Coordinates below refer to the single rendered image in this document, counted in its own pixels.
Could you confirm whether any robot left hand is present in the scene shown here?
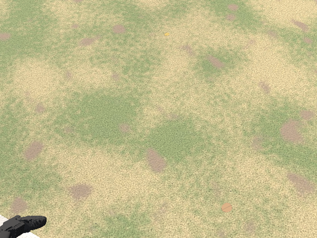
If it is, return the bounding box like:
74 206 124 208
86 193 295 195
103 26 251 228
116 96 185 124
0 215 47 238

